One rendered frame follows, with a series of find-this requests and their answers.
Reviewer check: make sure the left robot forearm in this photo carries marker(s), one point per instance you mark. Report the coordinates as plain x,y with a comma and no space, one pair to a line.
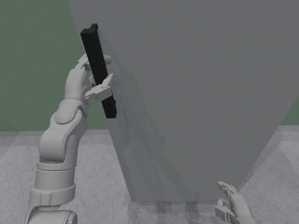
57,158

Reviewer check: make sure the handle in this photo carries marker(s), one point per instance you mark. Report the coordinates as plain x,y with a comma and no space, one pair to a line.
92,45

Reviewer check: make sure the robot right hand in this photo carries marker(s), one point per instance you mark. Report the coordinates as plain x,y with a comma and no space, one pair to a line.
229,211

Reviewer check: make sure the robot left hand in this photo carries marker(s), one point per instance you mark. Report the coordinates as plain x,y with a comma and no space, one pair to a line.
80,87

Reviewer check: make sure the fridge door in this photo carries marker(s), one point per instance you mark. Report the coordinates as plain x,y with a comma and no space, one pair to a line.
202,86

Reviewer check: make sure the robot left upper arm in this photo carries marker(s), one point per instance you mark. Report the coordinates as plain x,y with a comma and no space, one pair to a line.
54,217

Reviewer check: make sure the right robot forearm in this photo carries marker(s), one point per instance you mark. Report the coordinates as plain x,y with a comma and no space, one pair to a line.
245,220

